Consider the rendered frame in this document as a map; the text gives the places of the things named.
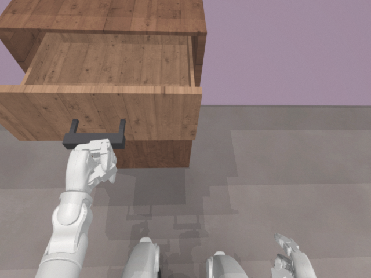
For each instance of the left robot hand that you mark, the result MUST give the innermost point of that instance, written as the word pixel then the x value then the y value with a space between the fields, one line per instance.
pixel 81 164

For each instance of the robot left forearm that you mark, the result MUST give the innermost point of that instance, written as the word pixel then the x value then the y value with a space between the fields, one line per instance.
pixel 65 253

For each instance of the drawer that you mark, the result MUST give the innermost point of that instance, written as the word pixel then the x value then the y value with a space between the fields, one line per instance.
pixel 99 79

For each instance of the cabinet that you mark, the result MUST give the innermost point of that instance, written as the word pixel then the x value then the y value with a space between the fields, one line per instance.
pixel 24 23

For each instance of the robot right shin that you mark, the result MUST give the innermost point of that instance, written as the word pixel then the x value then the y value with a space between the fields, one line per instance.
pixel 219 253

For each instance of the right robot hand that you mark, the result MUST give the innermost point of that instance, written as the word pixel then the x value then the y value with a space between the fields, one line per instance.
pixel 298 266

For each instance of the handle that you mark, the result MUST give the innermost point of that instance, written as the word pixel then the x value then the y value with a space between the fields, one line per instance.
pixel 72 139

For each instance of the right robot thigh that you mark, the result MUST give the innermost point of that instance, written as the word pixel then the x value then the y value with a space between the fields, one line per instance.
pixel 224 266

